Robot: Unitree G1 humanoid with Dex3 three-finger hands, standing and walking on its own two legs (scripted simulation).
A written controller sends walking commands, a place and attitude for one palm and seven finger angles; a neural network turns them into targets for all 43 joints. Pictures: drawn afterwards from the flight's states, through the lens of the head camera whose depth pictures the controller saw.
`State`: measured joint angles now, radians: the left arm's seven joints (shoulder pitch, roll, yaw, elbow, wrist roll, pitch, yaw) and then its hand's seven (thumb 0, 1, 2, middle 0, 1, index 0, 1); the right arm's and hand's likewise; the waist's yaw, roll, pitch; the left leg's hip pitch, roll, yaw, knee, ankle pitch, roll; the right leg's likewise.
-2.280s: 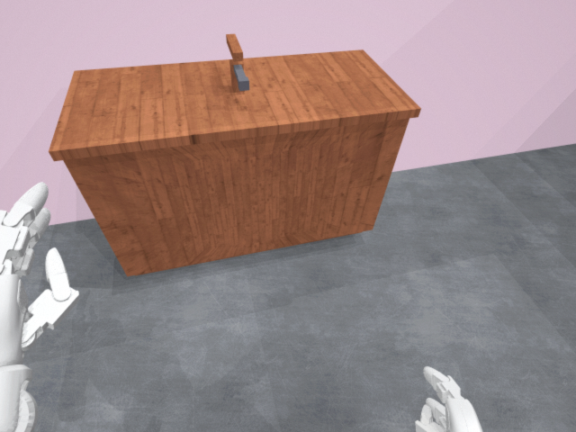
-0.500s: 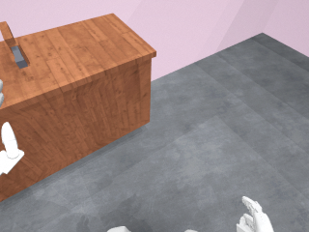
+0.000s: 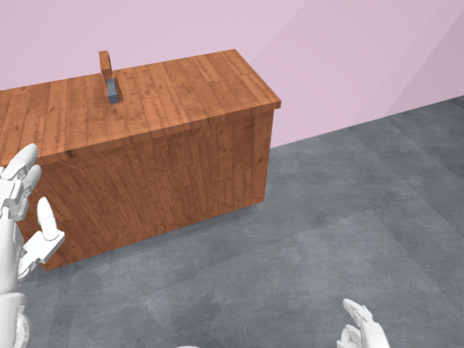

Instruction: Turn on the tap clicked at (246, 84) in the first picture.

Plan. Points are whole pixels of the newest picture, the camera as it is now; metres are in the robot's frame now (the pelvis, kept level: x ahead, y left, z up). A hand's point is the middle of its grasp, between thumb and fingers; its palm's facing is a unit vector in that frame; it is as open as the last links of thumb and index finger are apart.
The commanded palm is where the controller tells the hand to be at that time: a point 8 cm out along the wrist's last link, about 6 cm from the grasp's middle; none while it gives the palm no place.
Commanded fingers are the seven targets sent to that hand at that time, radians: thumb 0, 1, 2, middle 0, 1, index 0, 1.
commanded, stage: take the last steps up to it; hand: left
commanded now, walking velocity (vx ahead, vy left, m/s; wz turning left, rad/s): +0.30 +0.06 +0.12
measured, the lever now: (113, 97) +0.77 +0.42 +0.01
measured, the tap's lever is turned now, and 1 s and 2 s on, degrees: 0 0 0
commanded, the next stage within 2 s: none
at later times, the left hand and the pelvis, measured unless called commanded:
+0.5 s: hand (60, 248) +0.20 +0.23 +0.17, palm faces +0.47 -0.77 -0.42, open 7.4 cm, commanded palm +0.14 +0.26 +0.18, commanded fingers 0.00 0.90 0.90 -0.20 -0.30 -0.20 -0.30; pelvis -0.01 -0.02 -0.01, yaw +3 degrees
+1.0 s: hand (79, 176) +0.30 +0.24 +0.18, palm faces +0.43 -0.82 -0.39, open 7.4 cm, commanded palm +0.24 +0.28 +0.18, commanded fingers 0.00 0.90 0.90 -0.20 -0.30 -0.20 -0.30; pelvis +0.09 +0.00 +0.00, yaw +1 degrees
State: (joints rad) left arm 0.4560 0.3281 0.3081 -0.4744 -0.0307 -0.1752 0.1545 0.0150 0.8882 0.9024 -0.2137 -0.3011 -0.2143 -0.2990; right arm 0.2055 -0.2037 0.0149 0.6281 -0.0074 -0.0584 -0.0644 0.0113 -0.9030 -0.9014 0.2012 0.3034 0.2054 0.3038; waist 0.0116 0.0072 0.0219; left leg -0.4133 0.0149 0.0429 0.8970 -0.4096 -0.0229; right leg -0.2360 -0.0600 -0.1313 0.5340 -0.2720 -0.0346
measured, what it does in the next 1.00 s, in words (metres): steps on the spot: left foot, then right foot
